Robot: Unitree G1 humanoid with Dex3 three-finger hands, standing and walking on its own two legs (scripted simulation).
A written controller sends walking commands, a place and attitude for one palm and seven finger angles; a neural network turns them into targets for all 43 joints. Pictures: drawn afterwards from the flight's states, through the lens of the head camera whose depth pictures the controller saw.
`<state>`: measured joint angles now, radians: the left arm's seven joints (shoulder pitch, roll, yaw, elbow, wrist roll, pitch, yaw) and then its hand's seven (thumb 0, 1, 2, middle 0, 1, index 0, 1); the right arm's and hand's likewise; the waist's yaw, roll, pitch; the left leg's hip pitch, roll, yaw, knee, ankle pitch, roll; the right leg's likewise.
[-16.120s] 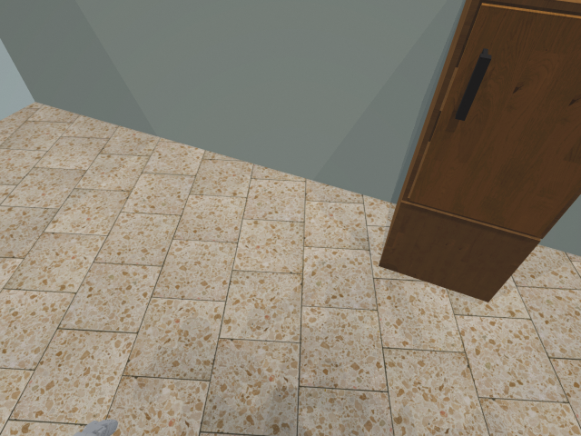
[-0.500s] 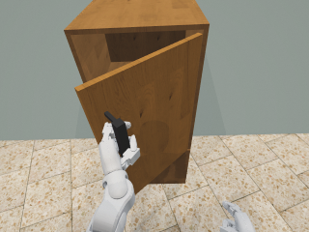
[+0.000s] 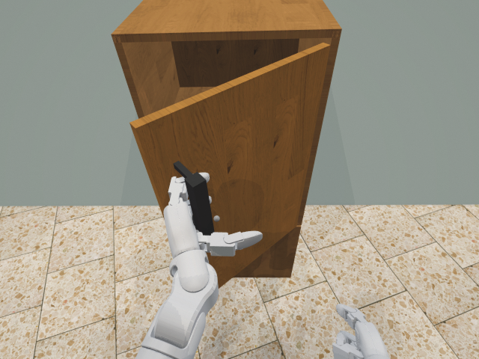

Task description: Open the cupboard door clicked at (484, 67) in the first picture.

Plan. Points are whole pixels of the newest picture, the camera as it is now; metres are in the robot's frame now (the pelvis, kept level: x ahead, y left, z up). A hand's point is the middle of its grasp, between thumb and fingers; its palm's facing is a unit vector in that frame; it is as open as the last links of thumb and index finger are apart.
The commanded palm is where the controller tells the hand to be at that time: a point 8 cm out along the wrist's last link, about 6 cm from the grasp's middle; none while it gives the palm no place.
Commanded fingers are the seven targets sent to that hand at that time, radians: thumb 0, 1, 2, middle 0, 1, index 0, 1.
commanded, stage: open thumb and fingers to let go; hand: left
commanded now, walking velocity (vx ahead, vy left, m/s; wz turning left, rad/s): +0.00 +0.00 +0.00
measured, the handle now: (194, 204) +0.34 +0.11 +0.10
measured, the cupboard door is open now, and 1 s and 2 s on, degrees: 41 46 45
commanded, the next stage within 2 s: slide the hand sideways off the handle in 0.26 s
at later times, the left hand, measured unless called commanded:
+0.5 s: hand (218, 236) +0.28 +0.06 +0.10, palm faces +0.08 -0.99 -0.08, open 15.7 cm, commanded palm +0.25 +0.09 +0.10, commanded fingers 0.00 -0.50 0.30 -0.15 -0.30 -0.15 -0.30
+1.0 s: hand (207, 252) +0.25 +0.07 +0.11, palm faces -0.06 -1.00 +0.01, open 16.0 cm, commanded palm +0.21 +0.13 +0.10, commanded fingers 0.00 -0.50 0.30 -0.15 -0.30 -0.15 -0.30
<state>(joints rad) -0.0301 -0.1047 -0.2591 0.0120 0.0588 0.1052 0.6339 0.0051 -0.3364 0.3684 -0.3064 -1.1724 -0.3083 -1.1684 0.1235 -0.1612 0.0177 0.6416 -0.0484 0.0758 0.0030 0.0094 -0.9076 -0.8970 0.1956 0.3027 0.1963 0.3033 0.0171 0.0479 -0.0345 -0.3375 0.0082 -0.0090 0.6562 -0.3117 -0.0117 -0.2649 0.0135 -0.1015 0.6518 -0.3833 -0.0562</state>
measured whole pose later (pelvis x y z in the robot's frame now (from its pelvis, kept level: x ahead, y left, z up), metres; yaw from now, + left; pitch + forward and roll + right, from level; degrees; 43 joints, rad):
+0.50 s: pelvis -0.02 +0.01 +0.00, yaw +0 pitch -1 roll +0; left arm -0.03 -0.02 -0.27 0.03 0.04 0.02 0.31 -0.01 -0.49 0.30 -0.29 -0.44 -0.21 -0.48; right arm 0.16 -0.18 0.03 0.60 -0.03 0.07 0.00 0.01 -0.91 -0.90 0.20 0.30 0.20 0.30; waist 0.03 0.04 -0.02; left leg -0.35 -0.01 -0.01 0.66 -0.29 0.00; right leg -0.28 0.00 -0.10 0.68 -0.37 -0.05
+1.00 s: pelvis -0.01 +0.01 +0.01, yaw -3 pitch -4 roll +0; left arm 0.16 0.04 -0.21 -0.10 -0.07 -0.01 0.14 -0.01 -0.50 0.30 -0.21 -0.33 -0.21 -0.32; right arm 0.18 -0.19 0.06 0.56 -0.01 0.03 -0.02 0.01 -0.91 -0.90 0.20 0.30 0.20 0.30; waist 0.01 0.03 -0.01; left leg -0.25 0.02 0.04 0.58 -0.27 0.00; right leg -0.19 0.03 -0.06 0.57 -0.32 -0.04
